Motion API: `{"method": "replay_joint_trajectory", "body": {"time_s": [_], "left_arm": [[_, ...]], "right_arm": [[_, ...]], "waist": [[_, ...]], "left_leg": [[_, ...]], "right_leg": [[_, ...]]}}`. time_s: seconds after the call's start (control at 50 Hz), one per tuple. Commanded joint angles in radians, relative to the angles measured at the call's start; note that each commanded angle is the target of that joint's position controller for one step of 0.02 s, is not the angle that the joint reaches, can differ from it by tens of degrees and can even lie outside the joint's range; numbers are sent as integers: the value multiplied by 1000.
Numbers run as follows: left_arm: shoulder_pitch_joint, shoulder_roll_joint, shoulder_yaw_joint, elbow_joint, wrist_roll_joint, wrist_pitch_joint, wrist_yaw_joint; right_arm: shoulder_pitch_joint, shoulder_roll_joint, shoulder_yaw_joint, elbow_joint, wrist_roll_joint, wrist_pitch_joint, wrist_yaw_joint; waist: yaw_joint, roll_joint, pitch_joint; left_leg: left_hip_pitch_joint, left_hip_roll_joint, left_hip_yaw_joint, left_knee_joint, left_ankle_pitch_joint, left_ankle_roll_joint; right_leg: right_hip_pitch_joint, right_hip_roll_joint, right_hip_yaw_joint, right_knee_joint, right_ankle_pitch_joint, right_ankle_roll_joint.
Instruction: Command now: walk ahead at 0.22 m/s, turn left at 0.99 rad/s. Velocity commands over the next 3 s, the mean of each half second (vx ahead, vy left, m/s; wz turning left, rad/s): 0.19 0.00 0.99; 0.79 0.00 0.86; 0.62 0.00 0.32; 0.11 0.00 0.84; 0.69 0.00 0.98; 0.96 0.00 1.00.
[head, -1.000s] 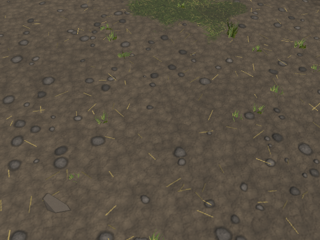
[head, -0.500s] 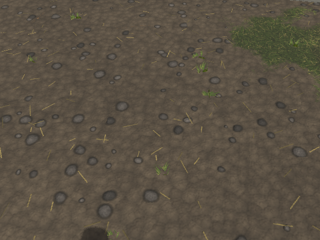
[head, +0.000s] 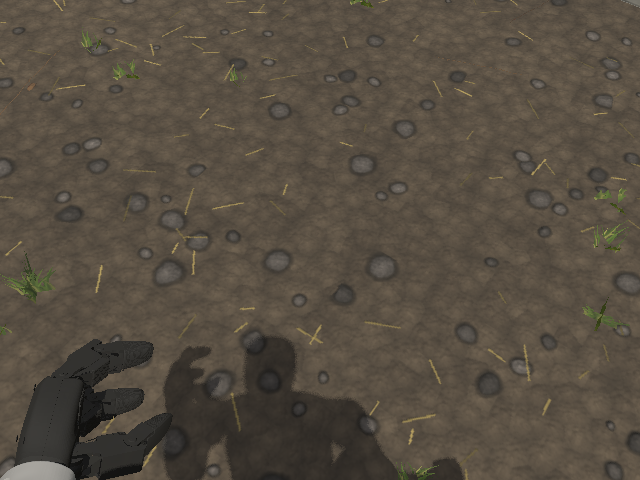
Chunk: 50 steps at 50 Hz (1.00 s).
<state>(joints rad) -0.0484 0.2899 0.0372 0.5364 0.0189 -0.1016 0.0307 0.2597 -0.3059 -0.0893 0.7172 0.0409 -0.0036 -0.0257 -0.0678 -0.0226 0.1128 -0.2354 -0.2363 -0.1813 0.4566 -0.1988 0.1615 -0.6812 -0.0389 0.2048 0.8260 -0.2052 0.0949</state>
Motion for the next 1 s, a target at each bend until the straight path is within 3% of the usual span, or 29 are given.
{"method": "replay_joint_trajectory", "body": {"time_s": [0.02,0.06,0.1,0.12,0.14,0.16,0.18,0.2,0.22,0.26,0.3,0.34,0.38,0.44,0.5,0.52,0.54,0.56,0.58,0.6,0.64,0.74,0.84,0.88,0.92,0.94,0.96,0.98,1.0], "left_arm": [[49,52,24,-43,-15,6,-10],[15,80,37,-56,-27,6,-16],[80,112,55,-35,-18,-1,-10],[194,111,55,-6,-2,-2,-2],[241,123,47,-19,8,12,11],[253,154,53,-3,18,23,9],[153,122,62,-43,12,34,14],[117,53,43,-59,10,47,21],[96,48,33,-63,9,67,24],[57,90,44,-41,10,85,25],[96,107,58,-8,16,88,21],[110,118,68,13,14,88,18],[122,160,86,33,-14,85,13],[66,212,109,41,-53,71,2],[-14,177,104,33,-43,65,0],[-27,117,91,30,-31,70,0],[-40,34,69,27,-35,76,-17],[75,-102,-2,50,61,122,-27],[-49,-48,7,-88,58,113,-33],[-118,70,26,-112,52,87,-38],[6,154,53,-9,47,87,-53],[-31,98,40,7,11,115,-77],[-141,69,26,-30,-2,95,-85],[-55,77,31,-14,2,85,-78],[230,136,63,68,8,71,-47],[459,192,83,120,21,62,-24],[620,329,109,146,55,52,-12],[506,288,96,141,45,50,-28],[376,187,76,128,41,52,-33]], "right_arm": [[-20,-154,-53,-69,10,31,-40],[-27,-121,-47,-79,-1,39,-44],[-83,-87,-37,-111,-11,32,-37],[-86,-48,-21,-126,-17,31,-25],[-28,29,6,-142,-47,33,-21],[182,-69,-5,-155,-17,25,14],[141,-178,-31,-119,-7,34,23],[25,-221,-46,-122,-2,52,16],[-13,-209,-46,-128,-7,69,1],[-28,-146,-29,-156,-9,80,-8],[-31,-83,-11,-168,-10,69,-12],[-50,-79,-6,-175,-13,65,-9],[-42,-97,-8,-172,-15,59,8],[57,-144,-27,-105,-12,54,32],[250,-130,-34,20,-11,54,33],[358,-117,-39,90,-6,47,30],[408,-114,-37,109,-7,27,27],[212,-70,37,-5,-70,27,60],[88,-195,-1,-96,-72,27,50],[34,-217,-15,-108,-89,22,29],[38,-218,-22,-86,-87,-2,26],[220,-164,-19,0,-57,-46,39],[234,-150,-21,21,-56,-57,26],[200,-148,-18,33,-55,-66,22],[159,-170,-20,46,-64,-76,30],[131,-163,-19,42,-66,-81,34],[162,-23,13,-13,-38,-95,34],[151,-5,32,-16,-38,-102,36],[97,-49,24,-1,-56,-91,36]], "waist": [[38,62,-232],[36,120,-204],[88,149,-222],[133,84,-320],[107,-67,-427],[-5,-255,-580],[26,-174,-513],[65,-67,-367],[62,0,-305],[38,-30,-176],[53,-78,-197],[65,-95,-239],[60,-116,-283],[-4,-175,-262],[-105,-119,-218],[-142,18,-174],[-157,239,-49],[-25,323,4],[-25,350,-27],[-5,198,43],[36,127,8],[-21,81,-30],[-58,163,-9],[-11,190,-16],[137,135,-150],[256,59,-284],[263,-303,-437],[190,-355,-361],[127,-171,-185]], "left_leg": [[-142,103,-158,10,537,-66],[-126,110,-241,56,360,-89],[-66,103,-272,204,261,-108],[-93,68,-200,437,53,-140],[-269,-5,-94,676,-534,-166],[-387,52,-108,913,-587,-201],[-413,157,-45,987,-451,-246],[-441,191,5,1001,-348,-266],[-422,205,37,987,-285,-271],[-364,241,96,861,-242,-259],[-336,258,142,761,-239,-250],[-325,301,143,686,-217,-244],[-266,331,166,596,-194,-215],[-27,307,253,419,-177,-143],[199,257,382,228,-165,-97],[292,231,355,130,-205,-68],[343,331,79,-2,-356,13],[208,423,-206,87,-501,36],[136,553,-640,-327,-807,167],[88,570,-671,-449,-866,174],[24,445,-390,-367,-529,114],[177,379,-262,-322,-250,98],[185,385,-254,-300,-156,91],[155,405,-239,-284,34,65],[104,354,-149,24,532,21],[-68,280,-88,350,500,0],[-363,131,-3,756,-39,-49],[-513,86,-54,882,-249,-37],[-571,174,-22,935,-156,-29]], "right_leg": [[367,182,-172,-235,233,3],[394,180,-120,-318,271,-4],[467,124,-72,-432,357,-36],[664,4,-13,-482,506,-99],[909,-228,195,-344,931,-193],[1019,-526,545,-346,828,-432],[897,-465,545,-407,504,-452],[775,-338,341,-424,306,-382],[658,-265,240,-459,192,-326],[451,-182,72,-521,184,-292],[459,-172,-22,-544,263,-313],[503,-218,-51,-554,273,-341],[486,-254,-47,-620,-51,-323],[324,-244,-133,-703,-361,-243],[220,-200,-266,-582,-451,-157],[130,-132,-335,-339,-475,-131],[-116,-47,-380,105,-488,-91],[-390,-21,-314,460,-454,-84],[-530,1,-205,431,-338,-46],[-507,-38,-161,390,-166,-23],[-236,-56,-179,238,18,18],[-127,-9,-197,53,110,4],[18,9,-213,-175,109,-25],[197,14,-235,-242,60,-63],[564,79,-282,-266,-41,-112],[862,3,-212,-229,-135,-139],[1105,-277,295,-419,-683,-209],[985,-347,713,-663,-772,-240],[849,-349,589,-620,-707,-261]]}}
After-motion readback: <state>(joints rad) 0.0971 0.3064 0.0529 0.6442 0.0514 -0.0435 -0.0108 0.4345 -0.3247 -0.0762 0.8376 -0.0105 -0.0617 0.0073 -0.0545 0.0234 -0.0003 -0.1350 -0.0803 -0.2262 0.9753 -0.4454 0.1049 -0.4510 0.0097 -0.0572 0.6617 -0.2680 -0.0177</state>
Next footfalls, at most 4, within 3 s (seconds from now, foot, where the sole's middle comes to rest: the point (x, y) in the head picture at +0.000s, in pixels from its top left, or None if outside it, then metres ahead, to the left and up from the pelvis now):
0.12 right None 0.30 -0.12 -0.77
0.54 left None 0.09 0.04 -0.77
0.94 right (250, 437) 0.48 0.11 -0.77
1.34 left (22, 414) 0.56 0.57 -0.77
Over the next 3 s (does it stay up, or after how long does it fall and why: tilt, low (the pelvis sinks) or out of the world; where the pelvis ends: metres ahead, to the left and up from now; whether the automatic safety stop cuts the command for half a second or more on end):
stays up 0.28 1.06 0.00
